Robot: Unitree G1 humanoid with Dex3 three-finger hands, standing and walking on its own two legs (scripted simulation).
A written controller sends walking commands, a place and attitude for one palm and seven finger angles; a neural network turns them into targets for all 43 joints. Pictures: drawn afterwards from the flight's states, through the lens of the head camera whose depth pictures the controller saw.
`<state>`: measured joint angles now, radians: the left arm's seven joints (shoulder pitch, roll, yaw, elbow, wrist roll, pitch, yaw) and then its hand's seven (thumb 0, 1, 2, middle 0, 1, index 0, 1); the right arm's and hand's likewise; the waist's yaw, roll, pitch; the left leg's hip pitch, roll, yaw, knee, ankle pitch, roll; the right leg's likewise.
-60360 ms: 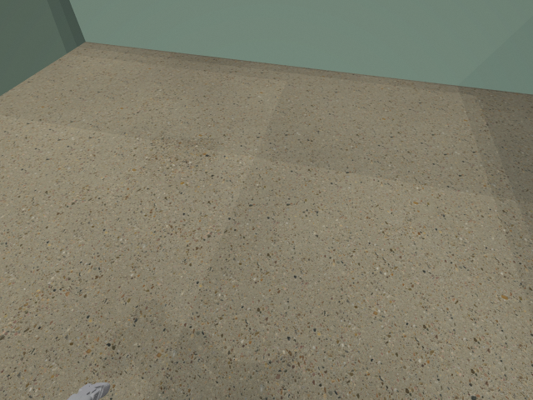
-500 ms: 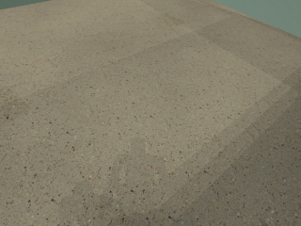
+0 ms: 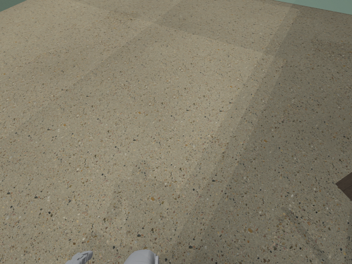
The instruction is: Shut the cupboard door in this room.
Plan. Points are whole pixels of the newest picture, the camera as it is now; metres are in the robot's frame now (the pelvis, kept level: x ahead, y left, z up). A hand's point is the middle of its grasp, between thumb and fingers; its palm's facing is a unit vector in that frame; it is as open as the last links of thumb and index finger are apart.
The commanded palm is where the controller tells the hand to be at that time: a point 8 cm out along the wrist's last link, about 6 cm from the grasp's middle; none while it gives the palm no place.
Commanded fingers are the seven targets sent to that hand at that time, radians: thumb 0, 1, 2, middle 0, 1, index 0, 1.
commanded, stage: turn to face it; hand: left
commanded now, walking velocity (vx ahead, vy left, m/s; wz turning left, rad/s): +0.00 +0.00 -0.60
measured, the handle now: out of the picture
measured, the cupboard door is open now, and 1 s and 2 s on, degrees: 55 55 55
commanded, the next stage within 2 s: take the last steps up to it in 1.76 s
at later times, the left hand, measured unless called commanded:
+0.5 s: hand (99, 244) +0.18 +0.23 -0.15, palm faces -0.27 -0.94 -0.20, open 7.4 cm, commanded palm none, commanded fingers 0.00 0.90 0.90 -0.20 -0.30 -0.20 -0.30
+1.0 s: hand (124, 235) +0.21 +0.17 -0.17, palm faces -0.52 -0.83 -0.19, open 7.4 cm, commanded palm none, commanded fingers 0.00 0.90 0.90 -0.20 -0.30 -0.20 -0.30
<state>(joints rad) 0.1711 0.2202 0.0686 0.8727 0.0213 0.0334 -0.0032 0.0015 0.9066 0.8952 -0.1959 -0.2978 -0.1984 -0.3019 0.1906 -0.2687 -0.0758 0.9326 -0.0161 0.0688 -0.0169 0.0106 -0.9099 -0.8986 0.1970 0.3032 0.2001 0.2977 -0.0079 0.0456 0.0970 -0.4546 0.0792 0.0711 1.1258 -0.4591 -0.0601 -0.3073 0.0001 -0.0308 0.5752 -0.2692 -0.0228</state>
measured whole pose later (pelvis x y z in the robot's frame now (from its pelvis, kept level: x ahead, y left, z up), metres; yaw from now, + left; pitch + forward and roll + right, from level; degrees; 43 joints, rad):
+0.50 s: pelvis +0.02 +0.05 +0.01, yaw -18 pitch +0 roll -3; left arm 0.15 0.26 0.10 0.89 0.02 0.09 -0.04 0.01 0.91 0.90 -0.19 -0.30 -0.20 -0.30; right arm 0.24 -0.18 -0.02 0.89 -0.03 0.01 -0.03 0.01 -0.90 -0.90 0.20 0.30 0.21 0.30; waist 0.00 -0.01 0.09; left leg -0.21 0.12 0.20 0.49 -0.27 0.01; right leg -0.45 -0.03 -0.04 1.00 -0.43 0.06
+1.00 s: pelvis +0.04 +0.04 +0.00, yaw -34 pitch +1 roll -1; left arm 0.20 0.22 0.06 0.90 0.02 0.05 -0.02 0.00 0.90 0.89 -0.20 -0.30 -0.20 -0.30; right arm 0.18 -0.24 -0.06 0.88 -0.01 0.04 -0.02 0.01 -0.91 -0.90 0.20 0.30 0.20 0.30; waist 0.00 -0.02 0.08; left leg -0.37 0.04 0.03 0.70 -0.35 -0.08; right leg -0.29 0.03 0.09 0.54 -0.27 0.01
